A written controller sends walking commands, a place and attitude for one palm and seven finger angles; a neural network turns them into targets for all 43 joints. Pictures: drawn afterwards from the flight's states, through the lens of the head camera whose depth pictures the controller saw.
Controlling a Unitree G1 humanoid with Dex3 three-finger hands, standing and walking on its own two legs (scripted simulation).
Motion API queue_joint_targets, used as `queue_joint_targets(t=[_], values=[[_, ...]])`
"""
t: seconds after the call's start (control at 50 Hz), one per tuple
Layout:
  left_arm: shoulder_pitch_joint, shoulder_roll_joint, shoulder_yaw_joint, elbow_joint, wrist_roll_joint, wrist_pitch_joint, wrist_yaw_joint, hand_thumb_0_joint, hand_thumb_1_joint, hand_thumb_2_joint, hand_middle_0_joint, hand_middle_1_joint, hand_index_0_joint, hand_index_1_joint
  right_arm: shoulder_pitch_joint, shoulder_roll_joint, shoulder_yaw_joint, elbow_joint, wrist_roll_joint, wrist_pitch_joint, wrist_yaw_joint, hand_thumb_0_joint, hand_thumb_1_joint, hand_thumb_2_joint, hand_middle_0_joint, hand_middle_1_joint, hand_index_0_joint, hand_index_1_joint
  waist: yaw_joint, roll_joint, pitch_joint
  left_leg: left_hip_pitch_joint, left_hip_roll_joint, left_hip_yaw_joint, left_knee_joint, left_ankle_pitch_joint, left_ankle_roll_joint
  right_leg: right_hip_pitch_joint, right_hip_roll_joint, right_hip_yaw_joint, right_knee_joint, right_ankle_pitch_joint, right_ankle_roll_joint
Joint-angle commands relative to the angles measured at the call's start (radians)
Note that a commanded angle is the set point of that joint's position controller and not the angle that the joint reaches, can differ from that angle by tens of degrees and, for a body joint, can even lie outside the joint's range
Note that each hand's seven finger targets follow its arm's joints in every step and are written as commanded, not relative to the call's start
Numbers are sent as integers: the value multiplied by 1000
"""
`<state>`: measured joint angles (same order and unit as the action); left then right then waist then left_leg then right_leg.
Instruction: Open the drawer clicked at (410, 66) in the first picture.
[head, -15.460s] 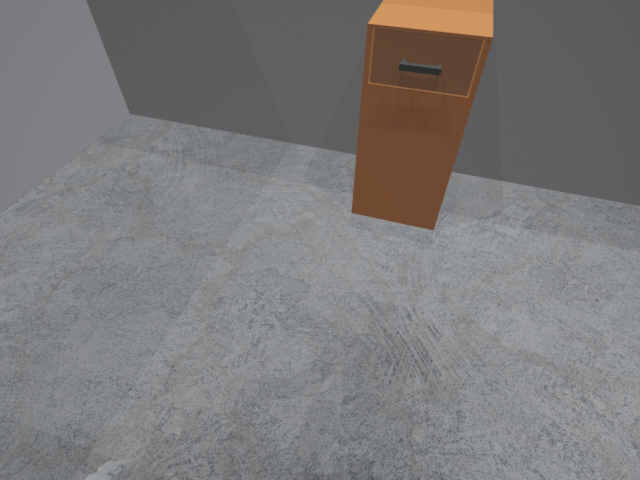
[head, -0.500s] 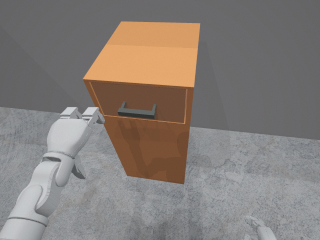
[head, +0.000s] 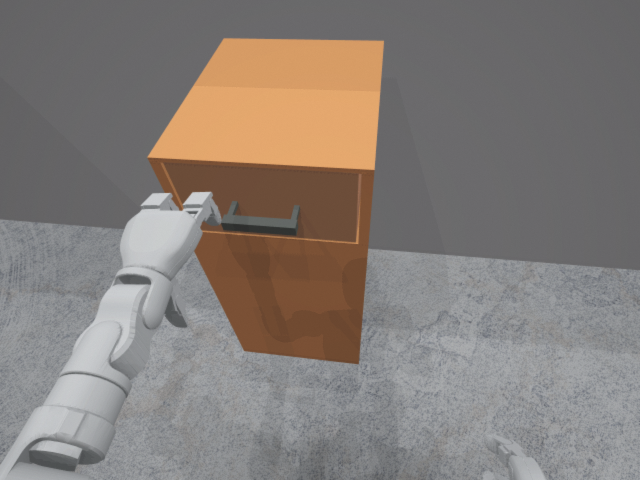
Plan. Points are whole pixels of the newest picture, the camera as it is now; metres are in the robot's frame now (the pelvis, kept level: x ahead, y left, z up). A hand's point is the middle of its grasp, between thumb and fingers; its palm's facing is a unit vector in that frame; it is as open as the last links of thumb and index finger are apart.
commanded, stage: move the hooked fingers above the handle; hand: left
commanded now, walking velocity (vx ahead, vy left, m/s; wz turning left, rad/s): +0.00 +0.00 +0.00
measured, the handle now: (262, 216) +0.54 +0.17 -0.04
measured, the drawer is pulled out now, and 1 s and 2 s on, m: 0.00 0.00 0.00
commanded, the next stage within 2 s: none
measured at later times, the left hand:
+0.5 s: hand (209, 242) +0.42 +0.21 +0.04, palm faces -0.04 -0.03 -1.00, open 13.8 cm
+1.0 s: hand (241, 229) +0.46 +0.18 +0.01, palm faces -0.10 -0.04 -0.99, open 13.8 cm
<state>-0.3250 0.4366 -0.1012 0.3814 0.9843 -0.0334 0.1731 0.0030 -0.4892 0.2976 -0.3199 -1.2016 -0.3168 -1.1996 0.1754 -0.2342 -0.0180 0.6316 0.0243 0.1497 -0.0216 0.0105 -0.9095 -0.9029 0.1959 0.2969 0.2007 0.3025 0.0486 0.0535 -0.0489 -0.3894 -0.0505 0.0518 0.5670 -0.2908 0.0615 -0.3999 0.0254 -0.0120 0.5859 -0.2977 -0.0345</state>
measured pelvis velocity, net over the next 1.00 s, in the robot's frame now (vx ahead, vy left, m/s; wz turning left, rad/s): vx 0.02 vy -0.01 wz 0.00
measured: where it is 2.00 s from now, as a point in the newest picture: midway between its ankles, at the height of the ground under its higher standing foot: outside the picture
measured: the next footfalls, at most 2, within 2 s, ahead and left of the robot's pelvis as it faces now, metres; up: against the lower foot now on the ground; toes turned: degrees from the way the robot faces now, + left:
none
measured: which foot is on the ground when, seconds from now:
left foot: down 0.00-1.00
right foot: down 0.00-1.00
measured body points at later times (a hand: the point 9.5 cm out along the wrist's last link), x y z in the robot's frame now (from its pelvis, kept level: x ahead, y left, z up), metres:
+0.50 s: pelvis +0.02 -0.01 +0.00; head +0.07 -0.04 +0.44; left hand +0.41 +0.21 +0.09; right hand +0.14 -0.27 -0.14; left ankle +0.00 +0.08 -0.73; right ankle +0.00 -0.10 -0.73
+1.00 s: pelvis +0.02 -0.01 -0.01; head +0.09 -0.03 +0.43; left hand +0.46 +0.18 +0.07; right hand +0.07 -0.28 -0.15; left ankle +0.00 +0.08 -0.73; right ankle +0.00 -0.10 -0.73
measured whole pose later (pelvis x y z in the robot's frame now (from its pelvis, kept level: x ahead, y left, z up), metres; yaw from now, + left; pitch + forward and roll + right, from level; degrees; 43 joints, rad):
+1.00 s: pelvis +0.02 -0.01 -0.01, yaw +0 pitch +15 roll +0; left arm -0.69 0.40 -0.13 0.91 1.04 -0.04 0.24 0.00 -0.49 0.30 -0.32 -1.20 -0.32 -1.20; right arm 0.31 -0.25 -0.07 0.68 0.01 0.17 -0.01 0.01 -0.91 -0.90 0.20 0.30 0.20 0.30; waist -0.06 0.05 -0.12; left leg -0.58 -0.03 0.04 0.68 -0.35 0.04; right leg -0.58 0.05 -0.03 0.67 -0.35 -0.05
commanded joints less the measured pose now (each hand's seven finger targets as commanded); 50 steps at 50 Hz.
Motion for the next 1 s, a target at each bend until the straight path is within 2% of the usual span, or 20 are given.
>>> queue_joint_targets(t=[0.0,0.02,0.1,0.14,0.2,0.22,0.28,0.38,0.42,0.52,0.58,0.64,0.66,0.7,0.72,0.78,0.84,0.92,0.96,0.98], values=[[-310,180,77,-152,1,31,12,0,-500,300,-300,-1200,-300,-1200,-39,-135,-49,-136,-4,-24,-8,0,-900,-900,200,300,200,300,-7,-68,-321,127,26,-47,-41,326,-29,127,1,24,-47,267,-17],[-314,162,58,-150,-2,28,1,0,-500,300,-300,-1200,-300,-1200,-37,-137,-51,-143,-5,-23,-8,0,-900,-900,200,300,200,300,-14,-61,-322,126,23,-49,-35,321,-27,123,2,25,-47,261,-16],[-374,192,73,-179,-6,-26,-12,0,-500,300,-300,-1200,-300,-1200,-10,-137,-59,-134,-9,-24,-16,0,-900,-900,200,300,200,300,-27,-51,-330,135,20,-51,-16,333,-18,108,1,36,-42,288,-14],[-411,198,84,-207,-3,-58,7,0,-500,300,-300,-1200,-300,-1200,7,-133,-64,-127,-12,-26,-16,0,-900,-900,200,300,200,300,-27,-12,-349,156,22,-64,-4,378,-22,88,4,30,-27,298,-19],[-422,190,98,-176,10,-78,53,0,-500,300,-300,-1200,-300,-1200,22,-129,-69,-111,-13,-25,-12,0,-900,-900,200,300,200,300,-31,-8,-347,155,24,-62,12,410,-29,59,8,27,-13,314,-19],[-418,225,139,-146,13,-75,71,0,-500,300,-300,-1200,-300,-1200,32,-133,-72,-102,-13,-26,-11,0,-900,-900,200,300,200,300,-23,-30,-347,130,23,-60,12,403,-30,73,9,26,-9,312,-21],[-398,232,161,-38,28,-36,107,0,-500,300,-300,-1200,-300,-1200,35,-134,-69,-91,-6,-18,-7,0,-900,-900,200,300,200,300,-16,-70,-336,69,16,-44,12,379,-27,91,10,29,0,342,-19],[-437,194,97,46,48,42,103,0,-500,300,-300,-1200,-300,-1200,40,-142,-72,-94,-2,-9,-4,0,-900,-900,200,300,200,300,-28,-55,-383,66,14,-23,17,386,-23,117,7,36,1,382,-16],[-471,153,53,29,38,45,77,0,-500,300,-300,-1200,-300,-1200,44,-142,-78,-102,-1,-8,-4,0,-900,-900,200,300,200,300,-48,-60,-415,88,14,-24,28,413,-17,129,6,40,-3,417,-12],[-571,158,36,69,17,-16,26,0,-500,300,-300,-1200,-300,-1200,70,-145,-76,-92,-7,-5,-22,0,-900,-900,200,300,200,300,-84,-110,-362,56,6,-27,37,352,-3,112,-2,47,-14,424,0],[-639,201,73,96,37,-70,47,0,-500,300,-300,-1200,-300,-1200,89,-139,-76,-81,-10,-7,-27,0,-900,-900,200,300,200,300,-83,-71,-360,41,1,-31,52,333,-3,76,-3,50,0,399,-3],[-698,253,126,107,57,-102,98,0,-500,300,-300,-1200,-300,-1200,114,-136,-82,-68,-17,-12,-25,0,-900,-900,200,300,200,300,-75,-10,-429,35,-1,-34,76,349,-7,64,-2,54,27,399,-8],[-665,256,142,149,65,-100,116,0,-500,300,-300,-1200,-300,-1200,119,-132,-84,-63,-19,-12,-22,0,-900,-900,200,300,200,300,-68,-14,-432,26,0,-33,84,370,-10,61,2,48,39,415,-11],[-662,237,139,187,66,-86,149,0,-500,300,-300,-1200,-300,-1200,127,-130,-87,-56,-22,-13,-14,0,-900,-900,200,300,200,300,-67,2,-454,20,3,-30,96,407,-15,51,4,45,54,447,-11],[-654,252,159,232,69,-69,160,0,-500,300,-300,-1200,-300,-1200,132,-135,-88,-52,-22,-12,-9,0,-900,-900,200,300,200,300,-69,-28,-456,-6,2,-30,101,405,-16,58,6,42,58,447,-11],[-670,193,93,320,75,-9,167,0,-500,300,-300,-1200,-300,-1200,146,-144,-90,-50,-15,-9,2,0,-900,-900,200,300,200,300,-92,-57,-425,-32,6,-18,96,367,-15,31,9,36,47,425,-7],[-753,139,27,337,74,21,144,0,-500,300,-300,-1200,-300,-1200,171,-153,-96,-48,-13,-4,4,0,-900,-900,200,300,200,300,-126,-87,-457,-9,9,-20,100,381,-8,36,11,37,39,447,-1],[-825,111,3,299,52,-23,102,0,-500,300,-300,-1200,-300,-1200,194,-153,-104,-41,-20,-3,-4,0,-900,-900,200,300,200,300,-147,-81,-488,33,12,-36,107,414,-3,32,11,42,38,458,0],[-845,106,4,294,54,-59,106,0,-500,300,-300,-1200,-300,-1200,207,-149,-105,-32,-24,-6,-5,0,-900,-900,200,300,200,300,-146,-34,-475,49,13,-41,112,394,-4,-14,14,41,38,405,-3],[-867,145,35,300,65,-72,119,0,-500,300,-300,-1200,-300,-1200,213,-151,-104,-24,-25,-6,-7,0,-900,-900,200,300,200,300,-149,-29,-462,40,16,-43,117,380,-5,-38,14,40,41,383,-5]])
